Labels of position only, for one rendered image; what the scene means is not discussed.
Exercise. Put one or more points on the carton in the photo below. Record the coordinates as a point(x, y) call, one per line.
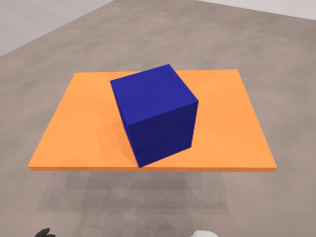
point(158, 112)

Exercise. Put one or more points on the table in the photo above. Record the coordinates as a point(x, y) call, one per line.
point(86, 132)

